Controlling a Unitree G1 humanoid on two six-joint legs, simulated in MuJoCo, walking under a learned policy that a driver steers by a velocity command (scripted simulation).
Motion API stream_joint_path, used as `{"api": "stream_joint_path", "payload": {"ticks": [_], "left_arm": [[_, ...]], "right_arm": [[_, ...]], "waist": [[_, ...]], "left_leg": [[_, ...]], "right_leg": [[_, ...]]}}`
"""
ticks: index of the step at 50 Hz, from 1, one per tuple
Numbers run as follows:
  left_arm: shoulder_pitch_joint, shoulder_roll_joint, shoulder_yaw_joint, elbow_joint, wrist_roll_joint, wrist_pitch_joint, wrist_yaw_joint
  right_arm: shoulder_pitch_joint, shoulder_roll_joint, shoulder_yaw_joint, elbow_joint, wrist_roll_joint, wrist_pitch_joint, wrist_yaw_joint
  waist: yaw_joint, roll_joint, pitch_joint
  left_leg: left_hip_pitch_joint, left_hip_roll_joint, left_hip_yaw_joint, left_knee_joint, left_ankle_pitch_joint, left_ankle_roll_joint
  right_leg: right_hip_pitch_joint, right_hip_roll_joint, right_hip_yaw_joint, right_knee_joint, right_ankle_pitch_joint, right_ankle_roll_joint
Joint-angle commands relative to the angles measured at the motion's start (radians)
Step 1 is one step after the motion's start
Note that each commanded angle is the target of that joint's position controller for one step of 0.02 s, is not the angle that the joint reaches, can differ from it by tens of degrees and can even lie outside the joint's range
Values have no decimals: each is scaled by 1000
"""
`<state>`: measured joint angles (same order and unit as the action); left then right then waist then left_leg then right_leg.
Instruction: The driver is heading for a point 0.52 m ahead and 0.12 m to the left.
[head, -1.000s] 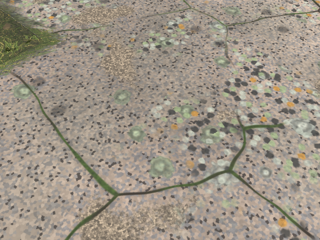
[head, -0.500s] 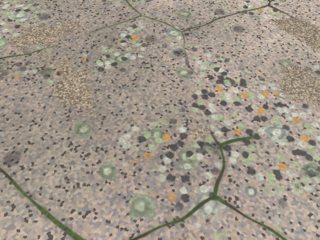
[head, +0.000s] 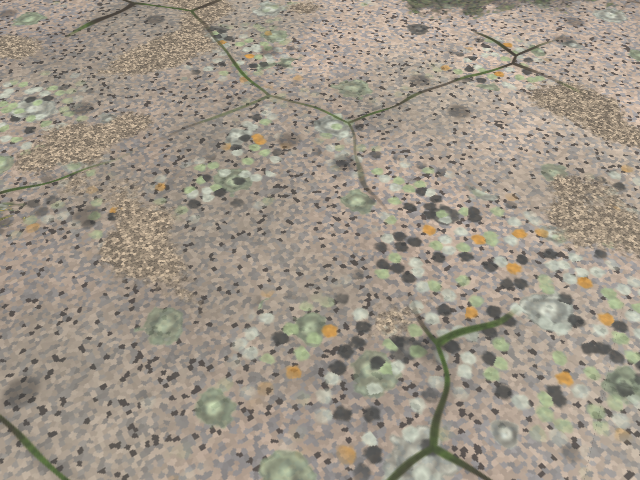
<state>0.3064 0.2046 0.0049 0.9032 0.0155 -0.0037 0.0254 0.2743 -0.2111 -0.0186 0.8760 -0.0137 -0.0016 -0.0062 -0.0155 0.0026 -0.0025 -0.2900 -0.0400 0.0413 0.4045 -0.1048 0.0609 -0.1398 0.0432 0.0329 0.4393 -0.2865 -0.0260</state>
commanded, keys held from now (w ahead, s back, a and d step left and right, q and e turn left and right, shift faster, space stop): no key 0.48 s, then w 0.22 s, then no key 0.30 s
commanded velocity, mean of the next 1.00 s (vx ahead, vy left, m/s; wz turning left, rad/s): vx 0.09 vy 0.00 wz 0.00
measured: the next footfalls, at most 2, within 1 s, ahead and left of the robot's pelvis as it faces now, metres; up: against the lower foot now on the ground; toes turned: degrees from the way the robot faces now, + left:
left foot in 0.78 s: +0.18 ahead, +0.11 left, +0.00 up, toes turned +3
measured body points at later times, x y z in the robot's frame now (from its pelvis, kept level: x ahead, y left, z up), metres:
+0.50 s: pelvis +0.03 +0.00 +0.00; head +0.04 +0.00 +0.45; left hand +0.02 +0.22 -0.16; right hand +0.05 -0.24 -0.15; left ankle +0.07 +0.08 -0.74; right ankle -0.03 -0.11 -0.74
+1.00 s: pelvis +0.15 +0.05 +0.01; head +0.17 +0.06 +0.45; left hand +0.16 +0.28 -0.16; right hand +0.15 -0.18 -0.14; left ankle +0.14 +0.11 -0.74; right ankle +0.11 -0.08 -0.68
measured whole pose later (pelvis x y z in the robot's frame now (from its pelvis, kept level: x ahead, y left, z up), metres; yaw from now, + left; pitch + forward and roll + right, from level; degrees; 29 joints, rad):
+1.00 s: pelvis +0.15 +0.05 +0.01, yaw +0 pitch -1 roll -1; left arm 0.27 0.18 0.03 1.06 0.02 -0.02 0.02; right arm 0.31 -0.15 -0.01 1.06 -0.02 -0.07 -0.03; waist 0.00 -0.03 0.07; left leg -0.16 -0.05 0.08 0.38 -0.21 0.09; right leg -0.36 -0.01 -0.02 0.93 -0.38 -0.02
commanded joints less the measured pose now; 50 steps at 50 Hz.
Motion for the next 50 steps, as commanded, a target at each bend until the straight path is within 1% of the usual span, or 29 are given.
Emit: {"api": "stream_joint_path", "payload": {"ticks": [1, 11, 24, 25, 27, 28, 29, 30, 31, 32, 33, 34, 35, 36, 37, 38, 39, 40, 41, 42, 43, 44, 45, 46, 47, 48, 49, 50], "left_arm": [[61, 94, 23, -6, -2, -13, 5], [75, 70, 19, 85, -3, -16, 15], [99, 38, 9, 178, -4, -10, 25], [115, 34, 8, 187, -2, -10, 24], [130, 54, 19, 189, 5, -6, 21], [138, 63, 23, 185, 6, -5, 19], [167, 70, 26, 186, 4, -7, 18], [211, 85, 32, 195, 0, -12, 18], [233, 110, 43, 206, -1, -18, 20], [225, 122, 51, 208, 3, -24, 21], [224, 119, 54, 207, 8, -32, 18], [226, 117, 57, 209, 13, -41, 16], [222, 117, 60, 208, 15, -48, 14], [202, 108, 59, 206, 12, -53, 15], [172, 106, 58, 202, 10, -55, 15], [134, 99, 55, 197, 4, -54, 13], [141, 84, 50, 200, 2, -58, 10], [147, 54, 37, 185, 2, -67, 5], [211, 1, 28, 175, -13, -65, 7], [162, 43, 41, 171, 11, -51, 12], [124, 12, 36, 164, 18, -46, 6], [110, -19, 28, 165, 15, -45, 1], [106, -13, 31, 166, 16, -41, -2], [115, -8, 32, 169, 17, -33, -5], [123, -9, 32, 174, 13, -24, -7], [125, -15, 29, 176, 6, -16, -6], [116, -22, 26, 177, -1, -8, -2], [97, -27, 22, 175, -4, -2, 2]], "right_arm": [[-1, -95, -20, -21, 3, -14, -7], [16, -83, -15, 84, 5, -12, -16], [21, -52, -4, 189, 6, -4, -27], [28, -47, -3, 198, 5, -3, -26], [21, -70, -15, 198, 3, 5, -22], [8, -73, -19, 189, 1, 7, -18], [-21, -63, -18, 174, 0, 4, -12], [-63, -35, -12, 152, -1, -5, -4], [-101, -13, -7, 129, -9, -17, 3], [-122, -22, -10, 111, -19, -29, 8], [-137, -43, -18, 94, -19, -41, 12], [-145, -60, -25, 80, -16, -51, 17], [-144, -64, -30, 68, -11, -61, 22], [-132, -57, -32, 65, -4, -66, 23], [-84, -38, -32, 78, 3, -71, 21], [17, -16, -34, 115, 9, -74, 17], [126, -37, -49, 157, 8, -75, 8], [258, -114, -71, 178, -6, -78, -5], [374, -232, -95, 201, -2, -65, -9], [303, -163, -75, 199, 8, -54, -10], [196, -122, -60, 166, 6, -56, -9], [123, -93, -48, 147, 0, -60, -9], [91, -59, -32, 142, -1, -64, -13], [67, -31, -18, 143, -3, -67, -16], [70, -17, -6, 149, -7, -72, -19], [78, -16, 3, 157, -11, -76, -22], [83, -25, 9, 163, -12, -78, -26], [87, -36, 13, 168, -11, -78, -29]], "waist": [[10, 19, 30], [-1, -3, 40], [2, -8, 62], [5, -7, 45], [13, -22, 82], [22, -40, 123], [41, -59, 168], [65, -107, 202], [75, -160, 238], [74, -165, 266], [73, -145, 262], [69, -130, 251], [61, -124, 239], [45, -116, 227], [15, -108, 204], [-36, -90, 166], [-72, -45, 104], [-118, 77, 15], [-135, 315, -65], [-75, 154, -13], [-37, 48, 44], [-9, 0, 55], [12, 8, 55], [31, 40, 45], [40, 56, 28], [50, 67, 15], [55, 77, 12], [54, 84, 7]], "left_leg": [[77, 122, -173, -100, -116, -1], [132, 123, -157, -62, 25, 12], [146, 120, -150, -51, 75, 10], [150, 108, -145, -52, -27, 12], [83, 66, -125, -8, -321, 34], [10, 53, -123, 18, -435, 43], [-85, 39, -115, 61, -476, 45], [-178, 12, -73, 143, -434, 36], [-252, 0, 1, 236, -332, 22], [-299, 36, 12, 294, -284, 22], [-338, 56, 1, 329, -294, 23], [-366, 69, -6, 345, -312, 22], [-364, 78, -6, 332, -318, 21], [-308, 69, 8, 283, -299, 16], [-187, 45, 36, 210, -228, 15], [19, 3, 67, 114, -131, 17], [226, -21, 48, 76, -69, 21], [395, 142, -153, 6, -51, 57], [473, 415, -527, -126, 204, 205], [363, 436, -545, -120, 329, 224], [265, 407, -429, -99, 395, 216], [210, 362, -329, -108, 465, 191], [183, 321, -252, -117, 521, 162], [162, 280, -183, -122, 568, 140], [154, 258, -141, -111, 637, 127], [159, 245, -112, -102, 692, 121], [162, 239, -94, -94, 728, 119], [165, 235, -83, -84, 740, 118]], "right_leg": [[-90, -101, 107, -104, 27, -52], [-58, -110, 96, -123, 116, -42], [-27, -115, 83, -125, 158, -39], [-20, -107, 80, -134, 63, -44], [-51, -89, 93, -124, -206, -81], [-70, -106, 134, -138, -330, -107], [-59, -140, 196, -174, -426, -136], [-18, -200, 286, -237, -487, -170], [23, -279, 376, -300, -494, -206], [38, -336, 418, -315, -427, -233], [75, -351, 422, -310, -333, -243], [122, -352, 401, -294, -227, -244], [150, -343, 362, -275, -128, -236], [143, -317, 301, -240, 42, -214], [95, -280, 229, -188, 192, -179], [-3, -226, 150, -110, 305, -133], [-87, -162, 79, 30, 430, -89], [-198, -86, -7, 257, 312, -37], [-347, 58, -122, 586, -194, 13], [-362, -5, -17, 731, -293, -3], [-354, -36, 4, 772, -234, -9], [-330, -66, 10, 738, -169, -12], [-300, -83, 2, 685, -132, -12], [-259, -86, -11, 633, -107, -6], [-219, -76, -21, 582, -84, -1], [-196, -70, -28, 513, -74, 5], [-180, -63, -36, 442, -70, 10], [-163, -57, -42, 370, -64, 11]]}}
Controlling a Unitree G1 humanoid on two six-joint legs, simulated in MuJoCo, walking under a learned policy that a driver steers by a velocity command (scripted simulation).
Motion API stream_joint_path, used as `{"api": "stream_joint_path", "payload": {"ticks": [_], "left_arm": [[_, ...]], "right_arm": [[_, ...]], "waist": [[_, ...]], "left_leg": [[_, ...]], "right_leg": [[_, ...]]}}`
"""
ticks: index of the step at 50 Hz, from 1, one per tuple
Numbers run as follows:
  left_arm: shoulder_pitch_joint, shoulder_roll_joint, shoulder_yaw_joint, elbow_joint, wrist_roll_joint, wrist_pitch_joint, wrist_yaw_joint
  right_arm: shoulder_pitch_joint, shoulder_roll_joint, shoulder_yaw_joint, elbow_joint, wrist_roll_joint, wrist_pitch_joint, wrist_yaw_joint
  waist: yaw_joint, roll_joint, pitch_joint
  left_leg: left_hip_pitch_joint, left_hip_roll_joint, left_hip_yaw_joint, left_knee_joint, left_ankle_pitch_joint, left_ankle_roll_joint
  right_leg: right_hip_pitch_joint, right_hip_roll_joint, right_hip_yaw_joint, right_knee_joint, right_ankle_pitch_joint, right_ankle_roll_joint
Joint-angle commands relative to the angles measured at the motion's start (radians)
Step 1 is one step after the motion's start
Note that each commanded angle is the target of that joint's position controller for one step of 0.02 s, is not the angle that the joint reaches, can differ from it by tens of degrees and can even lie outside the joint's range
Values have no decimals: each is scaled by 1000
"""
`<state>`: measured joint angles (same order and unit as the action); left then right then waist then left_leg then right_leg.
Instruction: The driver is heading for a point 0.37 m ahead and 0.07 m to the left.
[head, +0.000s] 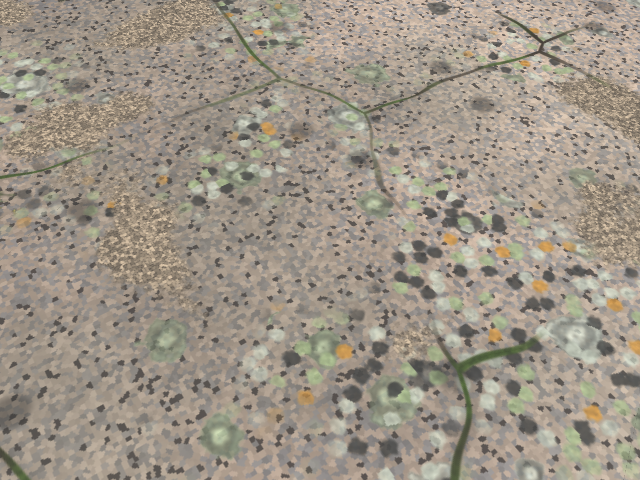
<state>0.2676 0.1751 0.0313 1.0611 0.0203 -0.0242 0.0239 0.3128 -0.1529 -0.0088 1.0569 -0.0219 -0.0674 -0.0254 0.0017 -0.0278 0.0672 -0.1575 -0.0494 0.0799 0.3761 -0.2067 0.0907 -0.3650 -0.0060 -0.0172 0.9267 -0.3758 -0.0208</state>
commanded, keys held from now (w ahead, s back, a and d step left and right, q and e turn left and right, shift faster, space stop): no key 0.60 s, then w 0.20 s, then w+q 0.20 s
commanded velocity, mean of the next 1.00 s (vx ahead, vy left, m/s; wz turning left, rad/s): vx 0.12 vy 0.00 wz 0.04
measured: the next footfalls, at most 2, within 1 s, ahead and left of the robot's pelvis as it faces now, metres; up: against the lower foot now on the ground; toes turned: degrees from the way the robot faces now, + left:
right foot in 0.16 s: +0.10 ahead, -0.12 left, +0.00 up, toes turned -1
right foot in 0.98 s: +0.26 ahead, -0.16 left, +0.00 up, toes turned +0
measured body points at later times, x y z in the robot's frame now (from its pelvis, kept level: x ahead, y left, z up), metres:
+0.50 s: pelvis +0.05 -0.01 +0.00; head +0.06 -0.01 +0.45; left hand +0.05 +0.20 -0.17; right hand +0.03 -0.23 -0.16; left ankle +0.00 +0.06 -0.74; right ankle +0.06 -0.12 -0.74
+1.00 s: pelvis +0.16 -0.06 -0.02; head +0.18 -0.08 +0.43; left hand +0.26 +0.19 -0.14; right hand +0.04 -0.29 -0.17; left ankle +0.00 +0.06 -0.73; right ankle +0.22 -0.15 -0.75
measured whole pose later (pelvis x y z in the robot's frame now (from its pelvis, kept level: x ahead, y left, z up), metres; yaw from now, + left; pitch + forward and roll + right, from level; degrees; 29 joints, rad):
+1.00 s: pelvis +0.16 -0.06 -0.02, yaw +5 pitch +0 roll +0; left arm 0.15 0.19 0.07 0.96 0.02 -0.08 -0.01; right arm 0.54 -0.17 -0.03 1.16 -0.01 -0.06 -0.02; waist -0.05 0.04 0.04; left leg -0.04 0.01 -0.02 0.62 -0.49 0.04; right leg -0.37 -0.01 -0.10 0.59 -0.23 -0.05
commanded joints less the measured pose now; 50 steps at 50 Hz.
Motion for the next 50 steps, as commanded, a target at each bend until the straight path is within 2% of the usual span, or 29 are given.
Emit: {"api": "stream_joint_path", "payload": {"ticks": [1, 3, 5, 6, 7, 8, 9, 10, 11, 12, 15, 18, 30, 31, 33, 34, 35, 36, 37, 39, 41, 44, 46, 47, 48, 49, 50], "left_arm": [[111, 3, -8, 12, -10, 24, 10], [80, 16, -9, 11, -16, 32, 19], [60, 20, -11, 14, -17, 38, 20], [59, 13, -15, 18, -12, 38, 20], [45, 25, -17, 17, -3, 35, 20], [45, 46, -14, 15, 5, 28, 20], [48, 74, -11, 18, 7, 21, 20], [21, 63, -11, 34, -12, 24, 17], [6, 27, -16, 30, -15, 22, 14], [3, 23, -17, 32, -15, 19, 15], [24, 35, -15, 52, -18, 13, 25], [27, 37, -14, 60, -18, 12, 27], [65, 23, -21, 97, -14, 16, 28], [75, 18, -23, 103, -13, 17, 28], [67, 33, -13, 96, -6, 22, 23], [48, 33, -9, 83, 0, 24, 16], [13, 24, -8, 60, 8, 23, 8], [-27, 8, -12, 31, 19, 17, -1], [-73, 9, -11, 2, 23, 9, -8], [-118, 33, 0, -40, 18, -10, -22], [-132, 47, 11, -65, 10, -31, -34], [-151, 45, 22, -102, -3, -41, -44], [-84, 34, 26, -103, -12, -40, -46], [10, 37, 33, -78, -15, -41, -43], [135, 75, 53, -40, -13, -45, -33], [296, 167, 83, -18, 6, -55, -17], [393, 282, 101, -16, 18, -51, -11]], "right_arm": [[55, -101, 6, -7, -1, -9, -13], [77, -101, 13, 6, 2, 2, -17], [72, -89, 19, 13, 9, 14, -17], [52, -87, 21, 12, 14, 19, -17], [53, -86, 20, 15, 14, 22, -15], [63, -81, 18, 12, 10, 23, -14], [117, -67, 13, 20, 9, 26, -11], [173, -17, 22, 47, 13, 37, -12], [145, -39, 17, 54, 8, 42, -17], [121, -52, 13, 48, 7, 43, -19], [109, -46, 13, 51, 9, 40, -16], [107, -39, 14, 63, 11, 40, -20], [110, -41, 18, 86, 12, 47, -27], [122, -38, 19, 91, 11, 48, -26], [148, -74, 2, 97, 8, 53, -24], [169, -98, -9, 98, 7, 57, -22], [206, -119, -19, 103, 9, 60, -20], [230, -133, -27, 107, 10, 60, -19], [247, -128, -30, 110, 5, 55, -17], [262, -127, -36, 108, -12, 37, -13], [245, -123, -37, 96, -8, 18, -9], [213, -135, -40, 77, -4, 1, -5], [167, -150, -44, 61, 3, -4, -1], [136, -154, -45, 51, 9, -7, 2], [132, -144, -41, 44, 6, -14, 7], [110, -117, -33, 23, 12, -22, 15], [155, -21, -15, -25, 21, -18, 16]], "waist": [[30, 124, -66], [13, 148, -80], [12, 142, -70], [28, 117, -51], [31, 80, -28], [19, 42, -20], [-22, -25, 8], [-40, -101, 28], [-19, -68, 59], [-11, -54, 52], [-12, -15, 3], [-12, 25, -4], [-10, 40, 4], [-13, 40, -13], [-26, 68, 17], [-42, 114, 58], [-61, 154, 119], [-73, 172, 183], [-85, 163, 221], [-79, 110, 217], [-61, 74, 175], [-37, 99, 130], [11, 119, 105], [60, 107, 80], [109, 66, 20], [185, -67, -75], [161, -288, -186]], "left_leg": [[35, 241, -116, -43, 846, 88], [34, 243, -124, -30, 792, 88], [-19, 246, -147, -35, 605, 81], [-69, 239, -154, -36, 464, 64], [-120, 221, -165, -47, 293, 33], [-168, 194, -170, -56, 116, 8], [-198, 143, -150, -71, -12, -7], [-118, 113, -128, -102, -45, -13], [-71, 115, -131, -89, -1, -18], [-43, 124, -136, -78, 61, -17], [8, 142, -137, -71, 155, -21], [25, 143, -131, -75, 167, -26], [47, 154, -130, -72, 199, -25], [54, 147, -130, -83, 112, -20], [39, 134, -157, -94, -193, 18], [31, 168, -226, -132, -384, 54], [32, 239, -323, -198, -541, 99], [31, 318, -407, -251, -615, 143], [29, 370, -463, -281, -596, 176], [118, 398, -478, -293, -451, 201], [169, 364, -411, -274, -287, 182], [99, 302, -322, -223, -96, 153], [-30, 268, -274, -156, -7, 125], [-122, 234, -241, -80, 65, 100], [-207, 182, -200, 68, 162, 70], [-326, 93, -108, 356, 104, 25], [-493, -25, -23, 706, -338, -9]], "right_leg": [[76, -1, -1, -183, 32, 5], [115, 5, -14, -265, 68, 1], [178, -3, -15, -342, 125, -8], [233, -10, -12, -424, 200, -13], [286, -36, 25, -503, 299, -17], [343, -97, 89, -531, 375, -20], [353, -152, 143, -516, 483, -38], [255, -140, 135, -513, 407, -61], [208, -114, 123, -528, 374, -49], [203, -101, 112, -539, 384, -38], [244, -94, 105, -555, 416, -35], [254, -96, 103, -559, 427, -38], [239, -91, 92, -574, 410, -33], [243, -80, 85, -576, 333, -35], [176, -22, 40, -503, 78, -50], [84, 13, 6, -432, -49, -54], [-32, 37, -35, -345, -104, -53], [-127, 27, -72, -274, -98, -53], [-194, -9, -64, -197, -80, -55], [-327, -48, -26, -81, -85, -55], [-332, -63, -20, -105, -36, -45], [-183, -30, -53, -215, 34, -26], [18, 5, -85, -309, 118, -23], [189, 38, -106, -372, 169, -22], [386, 54, -97, -412, 156, -27], [565, -129, 114, -526, -18, -64], [646, -420, 585, -745, -293, -155]]}}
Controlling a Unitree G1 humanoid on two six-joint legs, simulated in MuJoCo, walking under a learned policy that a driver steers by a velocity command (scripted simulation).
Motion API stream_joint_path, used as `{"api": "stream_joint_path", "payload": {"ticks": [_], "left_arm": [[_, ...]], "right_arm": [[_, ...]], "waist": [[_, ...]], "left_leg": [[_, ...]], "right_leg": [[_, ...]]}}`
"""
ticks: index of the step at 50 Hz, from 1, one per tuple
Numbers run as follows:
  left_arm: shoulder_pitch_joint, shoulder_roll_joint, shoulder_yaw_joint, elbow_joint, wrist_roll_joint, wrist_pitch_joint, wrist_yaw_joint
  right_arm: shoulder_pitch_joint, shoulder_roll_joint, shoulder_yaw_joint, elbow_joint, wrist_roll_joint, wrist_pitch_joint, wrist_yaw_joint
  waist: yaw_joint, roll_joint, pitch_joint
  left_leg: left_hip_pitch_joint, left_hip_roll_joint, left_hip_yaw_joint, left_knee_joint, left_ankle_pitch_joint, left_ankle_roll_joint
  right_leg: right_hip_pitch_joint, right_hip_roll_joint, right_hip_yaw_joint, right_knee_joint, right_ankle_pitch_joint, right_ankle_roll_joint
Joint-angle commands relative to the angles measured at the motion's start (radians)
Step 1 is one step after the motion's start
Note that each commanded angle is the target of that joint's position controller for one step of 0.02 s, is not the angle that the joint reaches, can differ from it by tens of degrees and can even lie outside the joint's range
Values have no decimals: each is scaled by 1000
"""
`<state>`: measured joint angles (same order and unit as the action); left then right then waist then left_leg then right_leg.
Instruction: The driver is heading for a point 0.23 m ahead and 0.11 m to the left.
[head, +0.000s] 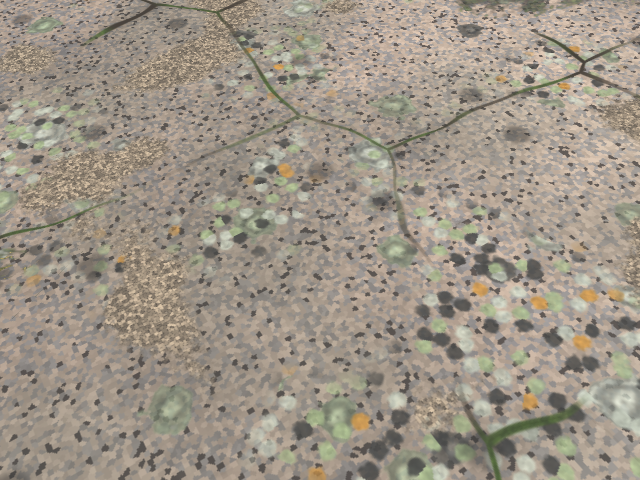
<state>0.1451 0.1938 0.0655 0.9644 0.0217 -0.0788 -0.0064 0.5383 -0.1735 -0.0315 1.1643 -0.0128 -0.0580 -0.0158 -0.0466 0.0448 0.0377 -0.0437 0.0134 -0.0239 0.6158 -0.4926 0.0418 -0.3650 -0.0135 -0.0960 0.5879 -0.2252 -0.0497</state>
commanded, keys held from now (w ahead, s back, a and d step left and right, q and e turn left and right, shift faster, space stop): w+q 0.02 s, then no key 0.98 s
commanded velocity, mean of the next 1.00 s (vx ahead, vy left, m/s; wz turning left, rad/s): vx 0.10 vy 0.00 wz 0.09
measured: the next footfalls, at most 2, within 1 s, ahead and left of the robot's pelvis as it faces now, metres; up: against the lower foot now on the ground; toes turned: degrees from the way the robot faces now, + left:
left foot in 0.40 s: +0.25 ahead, +0.09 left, +0.00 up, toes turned +7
right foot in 0.66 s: +0.21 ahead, -0.12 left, +0.00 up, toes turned +2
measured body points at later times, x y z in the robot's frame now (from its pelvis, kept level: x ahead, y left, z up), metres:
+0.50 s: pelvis +0.15 +0.00 +0.01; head +0.18 +0.02 +0.46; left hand +0.11 +0.21 -0.15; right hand +0.24 -0.21 -0.14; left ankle +0.21 +0.08 -0.72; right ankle +0.08 -0.11 -0.69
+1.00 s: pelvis +0.19 -0.02 +0.02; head +0.19 -0.03 +0.47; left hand +0.16 +0.18 -0.14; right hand +0.19 -0.24 -0.14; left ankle +0.21 +0.08 -0.72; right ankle +0.17 -0.12 -0.72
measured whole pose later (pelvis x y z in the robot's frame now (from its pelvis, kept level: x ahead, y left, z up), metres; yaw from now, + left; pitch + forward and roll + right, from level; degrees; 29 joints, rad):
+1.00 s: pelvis +0.19 -0.02 +0.02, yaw +4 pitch -2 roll +0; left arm 0.33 0.12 0.00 1.12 0.01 -0.02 0.04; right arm 0.29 -0.13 -0.01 1.14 -0.01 -0.01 -0.03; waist -0.01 0.00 0.03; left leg -0.19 0.00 0.06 0.37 -0.16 0.03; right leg -0.10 0.01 -0.04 0.38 -0.25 -0.03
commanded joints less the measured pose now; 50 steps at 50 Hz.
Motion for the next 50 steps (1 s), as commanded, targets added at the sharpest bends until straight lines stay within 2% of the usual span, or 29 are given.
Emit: {"api": "stream_joint_path", "payload": {"ticks": [1, 2, 3, 4, 5, 7, 10, 12, 15, 17, 18, 19, 20, 21, 22, 23, 24, 25, 27, 29, 31, 32, 33, 34, 35, 36, 38, 40, 50], "left_arm": [[401, 195, 49, 63, 10, 20, 25], [255, 148, 32, 21, 5, 17, 23], [184, 113, 20, 5, 0, 6, 18], [171, 85, 9, 7, 0, -6, 18], [181, 56, -2, 18, 0, -15, 22], [236, 42, -14, 43, 4, -31, 25], [252, 56, -24, 56, 7, -32, 29], [239, 55, -32, 57, 6, -24, 33], [281, 65, -33, 78, 1, -13, 36], [280, 65, -33, 86, -4, -3, 38], [267, 64, -33, 88, -7, 2, 39], [282, 61, -33, 96, -6, 6, 37], [321, 47, -37, 89, -6, 8, 39], [438, -35, -54, 106, -31, 24, 42], [413, -17, -46, 123, -34, 53, 46], [341, 12, -36, 104, -18, 65, 44], [289, 3, -35, 98, -3, 72, 40], [269, -7, -35, 99, -1, 79, 36], [302, -35, -42, 123, 0, 90, 36], [318, -38, -43, 142, -5, 97, 43], [327, -46, -48, 156, -4, 102, 48], [314, -37, -50, 155, 1, 101, 48], [295, -15, -50, 143, 10, 97, 48], [280, 13, -49, 128, 14, 88, 48], [258, 31, -46, 137, -2, 83, 47], [239, 6, -53, 135, -6, 74, 46], [219, 3, -54, 132, -11, 59, 48], [232, 2, -56, 134, -12, 52, 51], [263, -4, -60, 148, -12, 51, 51]], "right_arm": [[-107, -67, -11, -144, -13, -13, 14], [-139, -60, -14, -155, -13, -8, 24], [-146, -32, -12, -150, -12, -8, 26], [-122, -13, -14, -138, -13, -5, 23], [-93, -11, -17, -132, -19, 5, 21], [-82, -16, -25, -132, -18, 22, 18], [-173, -9, -21, -163, -12, 38, 18], [-262, 3, -9, -189, -8, 38, 17], [-316, -15, -4, -201, -5, 35, 11], [-310, -30, -6, -196, -7, 26, 6], [-278, -32, -8, -182, -10, 18, 4], [-235, -49, -12, -166, -17, 5, 0], [-162, -123, -29, -152, -27, -10, -6], [-130, -146, -28, -150, -26, -10, -10], [-122, -100, -16, -138, 3, 0, -12], [-167, -92, -12, -142, 4, 6, -15], [-223, -81, -6, -150, -1, 13, -21], [-258, -69, 1, -154, -6, 18, -29], [-312, -55, 8, -158, -6, 23, -35], [-309, -54, 8, -147, -3, 22, -31], [-321, -67, 5, -137, 9, 30, -26], [-313, -71, 2, -130, 12, 36, -23], [-299, -67, 0, -124, 14, 42, -20], [-283, -62, -2, -120, 16, 48, -17], [-267, -36, 0, -116, 21, 54, -13], [-250, -31, 3, -102, 13, 54, -12], [-213, -31, 4, -80, 4, 49, -13], [-208, -39, 3, -69, 2, 42, -12], [-187, -21, 16, -25, 7, 42, -19]], "waist": [[152, -221, -83], [92, -108, 35], [64, -45, 79], [37, -51, 75], [15, -74, 59], [-2, -101, 17], [-6, -140, 13], [7, -162, 13], [35, -177, -20], [29, -162, -17], [9, -137, -20], [-11, -84, -40], [-12, -3, -111], [22, 140, -200], [-12, 136, -222], [1, 92, -127], [17, 55, -75], [42, 40, -44], [82, 45, -39], [85, 36, -56], [99, 35, -42], [93, 27, -16], [79, 18, 18], [61, 4, 48], [38, -104, 101], [29, -125, 97], [17, -113, 65], [24, -81, 41], [35, -53, 42]], "left_leg": [[-624, -18, -16, 622, -18, 62], [-628, 28, -27, 644, 94, 71], [-584, 53, -35, 604, 162, 67], [-527, 62, -33, 570, 182, 60], [-484, 59, -16, 550, 179, 47], [-457, 27, 9, 519, 185, 35], [-469, 5, 39, 341, 241, 20], [-406, -3, 72, 171, 285, 13], [-328, -16, 98, 49, 333, 18], [-283, -16, 95, -22, 337, 35], [-223, -20, 99, -102, 381, 45], [-127, -2, 67, -205, 510, 52], [25, 129, -46, -183, 861, 69], [126, 338, -242, -165, 1204, 215], [72, 380, -317, -224, 1083, 298], [1, 345, -300, -278, 895, 288], [-64, 306, -267, -319, 744, 254], [-122, 273, -225, -349, 670, 216], [-189, 209, -141, -373, 600, 158], [-197, 183, -107, -366, 532, 138], [-254, 156, -87, -366, 319, 107], [-296, 139, -88, -379, 178, 74], [-334, 123, -93, -393, 68, 38], [-345, 102, -88, -396, 49, 13], [-254, 60, -42, -377, 150, 3], [-160, 61, -33, -328, 247, 4], [-93, 70, -33, -296, 342, 10], [-98, 76, -34, -294, 375, 12], [-105, 82, -24, -290, 409, -4]], "right_leg": [[481, -417, 759, -472, -597, -153], [343, -394, 633, -461, -469, -146], [251, -347, 472, -452, -212, -135], [214, -301, 348, -434, 18, -118], [198, -271, 249, -409, 250, -109], [226, -246, 137, -352, 625, -113], [247, -216, 48, -323, 774, -114], [225, -195, 3, -310, 789, -111], [264, -208, 13, -265, 789, -120], [276, -224, 40, -220, 725, -116], [269, -214, 38, -168, 675, -101], [247, -182, 29, -89, 580, -68], [175, -137, 0, 21, 340, -28], [88, -26, -37, 186, -190, 11], [76, 4, 31, 253, -433, 16], [27, 3, 61, 295, -462, 21], [18, -6, 83, 293, -419, 26], [41, -20, 97, 254, -362, 31], [125, -17, 88, 155, -273, 43], [179, -4, 71, 66, -206, 50], [258, -1, 53, -82, -55, 45], [288, -12, 67, -153, 24, 41], [293, -53, 111, -204, 34, 35], [255, -94, 162, -243, -24, 24], [107, -93, 175, -261, -113, 11], [58, -98, 186, -299, -126, 13], [71, -95, 181, -315, -57, 17], [126, -94, 176, -305, 8, 11], [174, -92, 168, -302, 73, -3]]}}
